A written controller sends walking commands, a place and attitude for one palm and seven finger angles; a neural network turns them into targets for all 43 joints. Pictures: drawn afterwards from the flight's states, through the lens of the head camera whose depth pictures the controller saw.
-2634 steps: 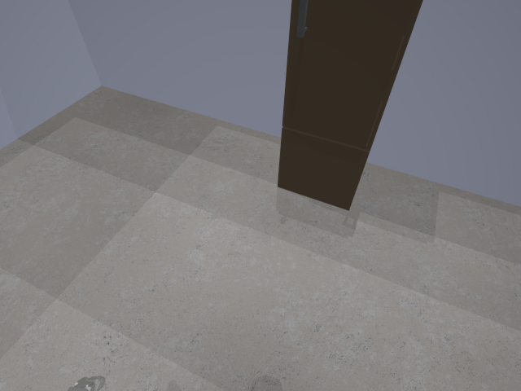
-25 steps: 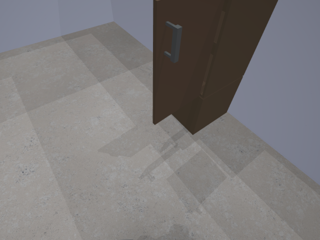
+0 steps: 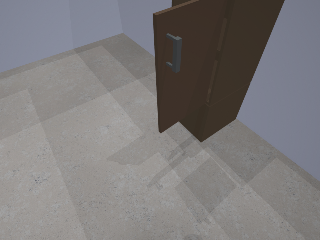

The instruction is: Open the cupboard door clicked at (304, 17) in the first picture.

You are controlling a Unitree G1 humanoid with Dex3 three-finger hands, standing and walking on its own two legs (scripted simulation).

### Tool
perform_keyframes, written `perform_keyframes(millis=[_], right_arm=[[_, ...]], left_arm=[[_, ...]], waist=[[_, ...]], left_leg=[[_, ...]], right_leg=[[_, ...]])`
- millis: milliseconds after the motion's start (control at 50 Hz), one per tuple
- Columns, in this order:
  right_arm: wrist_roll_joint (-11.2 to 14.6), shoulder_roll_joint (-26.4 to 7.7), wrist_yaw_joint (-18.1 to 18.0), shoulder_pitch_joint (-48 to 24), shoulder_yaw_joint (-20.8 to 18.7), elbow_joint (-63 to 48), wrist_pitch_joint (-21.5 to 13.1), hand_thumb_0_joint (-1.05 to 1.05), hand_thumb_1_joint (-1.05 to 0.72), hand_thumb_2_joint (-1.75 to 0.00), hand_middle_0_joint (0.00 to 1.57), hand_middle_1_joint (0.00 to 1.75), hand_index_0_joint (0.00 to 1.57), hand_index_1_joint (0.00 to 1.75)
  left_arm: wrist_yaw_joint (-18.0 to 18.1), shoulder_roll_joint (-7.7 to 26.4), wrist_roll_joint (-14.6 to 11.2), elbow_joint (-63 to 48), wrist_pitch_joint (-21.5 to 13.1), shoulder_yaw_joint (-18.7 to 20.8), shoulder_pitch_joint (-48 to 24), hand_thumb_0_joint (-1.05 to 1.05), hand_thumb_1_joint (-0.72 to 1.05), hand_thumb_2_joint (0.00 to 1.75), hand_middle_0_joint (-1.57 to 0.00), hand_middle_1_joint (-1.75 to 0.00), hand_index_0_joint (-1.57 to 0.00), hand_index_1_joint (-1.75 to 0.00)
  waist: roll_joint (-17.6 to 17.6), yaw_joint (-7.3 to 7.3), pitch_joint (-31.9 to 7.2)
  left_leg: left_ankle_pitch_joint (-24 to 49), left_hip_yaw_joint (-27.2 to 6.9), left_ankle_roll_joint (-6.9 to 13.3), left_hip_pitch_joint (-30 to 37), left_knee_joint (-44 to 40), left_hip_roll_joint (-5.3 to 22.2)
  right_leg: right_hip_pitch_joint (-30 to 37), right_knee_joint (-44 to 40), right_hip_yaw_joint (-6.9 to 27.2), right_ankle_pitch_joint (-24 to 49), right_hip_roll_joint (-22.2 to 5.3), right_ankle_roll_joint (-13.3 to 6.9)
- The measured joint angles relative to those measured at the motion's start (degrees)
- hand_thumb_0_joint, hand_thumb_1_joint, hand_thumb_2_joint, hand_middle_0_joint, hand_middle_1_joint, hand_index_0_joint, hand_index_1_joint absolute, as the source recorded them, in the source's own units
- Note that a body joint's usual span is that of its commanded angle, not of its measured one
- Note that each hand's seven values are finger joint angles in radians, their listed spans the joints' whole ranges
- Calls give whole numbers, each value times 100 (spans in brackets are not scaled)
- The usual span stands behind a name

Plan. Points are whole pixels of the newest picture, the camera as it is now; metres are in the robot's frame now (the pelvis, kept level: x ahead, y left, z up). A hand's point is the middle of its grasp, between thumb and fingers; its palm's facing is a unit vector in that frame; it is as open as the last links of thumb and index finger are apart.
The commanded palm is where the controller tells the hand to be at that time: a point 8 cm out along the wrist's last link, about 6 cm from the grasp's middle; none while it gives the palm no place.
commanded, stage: let the arm hang, fingers relaxed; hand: left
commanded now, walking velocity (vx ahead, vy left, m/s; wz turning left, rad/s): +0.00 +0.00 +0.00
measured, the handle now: (173, 53) +0.68 -0.01 +0.11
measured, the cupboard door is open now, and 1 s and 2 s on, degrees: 94 94 94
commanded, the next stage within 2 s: look to check the result in 0.26 s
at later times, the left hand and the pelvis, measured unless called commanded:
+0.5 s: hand out of the picture +0.10 +0.23 -0.15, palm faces -0.02 -0.94 -0.34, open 7.4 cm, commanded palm none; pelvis +0.02 -0.01 +0.01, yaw +0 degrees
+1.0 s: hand out of the picture +0.11 +0.22 -0.15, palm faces -0.02 -0.95 -0.32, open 7.4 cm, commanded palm none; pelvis +0.04 -0.02 +0.01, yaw -1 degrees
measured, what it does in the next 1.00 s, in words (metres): stands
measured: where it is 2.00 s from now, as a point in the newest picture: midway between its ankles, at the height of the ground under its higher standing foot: outside the picture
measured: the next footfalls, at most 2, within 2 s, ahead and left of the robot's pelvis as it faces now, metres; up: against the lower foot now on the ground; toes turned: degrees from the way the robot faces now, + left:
none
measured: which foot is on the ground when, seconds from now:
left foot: down 0.00-1.00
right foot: down 0.00-1.00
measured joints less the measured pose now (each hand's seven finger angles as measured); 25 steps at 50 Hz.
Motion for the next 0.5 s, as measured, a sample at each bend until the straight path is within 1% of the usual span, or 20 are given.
perform_keyframes(millis=[120, 220, 360, 500], right_arm=[[-9, -157, 15, -253, 11, -11, -55, 1, -90, -90, 20, 30, 20, 30], [-11, -316, 18, -379, 8, -20, -76, 1, -90, -90, 20, 30, 20, 30], [-2, -499, 19, -425, 14, -4, -73, 1, -90, -90, 20, 30, 20, 30], [8, -597, 20, -412, 39, 41, -46, 1, -90, -90, 20, 30, 20, 30]], left_arm=[[-34, -5, 4, -134, -74, -30, -372, 0, 90, 90, -20, -30, -20, -30], [-59, 54, 8, -169, -97, -41, -525, 0, 90, 90, -20, -30, -20, -30], [-68, 236, 4, -123, -102, -33, -533, 0, 90, 90, -20, -30, -20, -30], [-65, 389, -8, -23, -78, -36, -444, 0, 90, 90, -20, -30, -20, -30]], waist=[[-56, -32, -39], [-72, -58, -33], [-73, -63, 22], [-58, -43, 90]], left_leg=[[55, -4, -25, 137, -185, 7], [89, -3, -50, 238, -325, 29], [120, -1, -87, 342, -479, 66], [114, 6, -121, 416, -566, 103]], right_leg=[[128, -167, -9, 42, 18, -13], [231, -323, -10, 87, 49, -29], [339, -498, -11, 129, 97, -57], [419, -615, -6, 141, 141, -84]])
